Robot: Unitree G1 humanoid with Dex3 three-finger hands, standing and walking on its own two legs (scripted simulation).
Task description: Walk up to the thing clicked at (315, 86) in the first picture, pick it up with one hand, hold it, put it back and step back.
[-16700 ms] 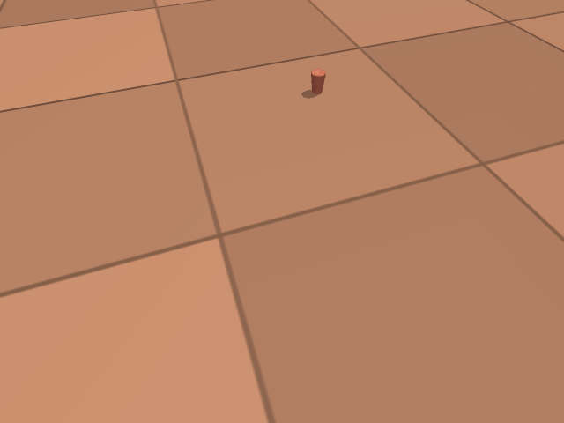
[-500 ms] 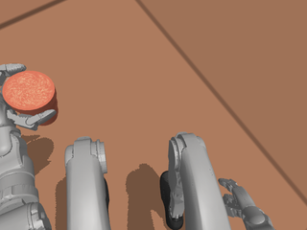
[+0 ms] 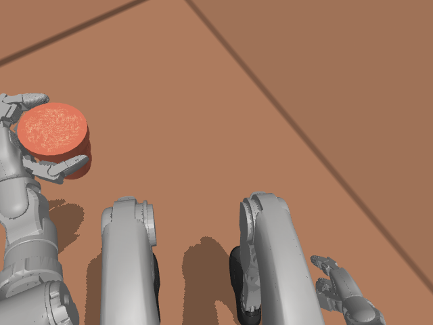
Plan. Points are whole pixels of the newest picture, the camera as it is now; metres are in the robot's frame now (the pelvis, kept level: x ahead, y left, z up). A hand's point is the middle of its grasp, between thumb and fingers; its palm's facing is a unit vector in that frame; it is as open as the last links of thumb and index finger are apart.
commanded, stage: lift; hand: left
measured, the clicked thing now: (64, 148) +0.41 +0.27 -0.07
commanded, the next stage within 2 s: none
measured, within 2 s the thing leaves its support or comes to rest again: neither
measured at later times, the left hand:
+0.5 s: hand (41, 134) +0.40 +0.26 +0.02, palm faces +0.26 -0.96 -0.06, open 12.2 cm
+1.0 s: hand out of the picture +0.38 +0.24 +0.19, palm faces +0.27 -0.96 -0.04, open 12.2 cm
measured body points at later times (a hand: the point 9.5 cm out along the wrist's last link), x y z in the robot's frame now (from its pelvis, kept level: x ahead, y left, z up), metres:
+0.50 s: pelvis +0.00 +0.00 +0.04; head +0.19 +0.04 +0.44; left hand +0.38 +0.31 +0.02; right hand +0.15 -0.26 -0.10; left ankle +0.09 +0.14 -0.34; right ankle +0.09 -0.12 -0.34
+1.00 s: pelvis +0.03 +0.01 +0.18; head +0.19 +0.04 +0.60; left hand +0.36 +0.29 +0.19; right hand +0.22 -0.23 +0.05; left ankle +0.09 +0.14 -0.34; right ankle +0.09 -0.12 -0.34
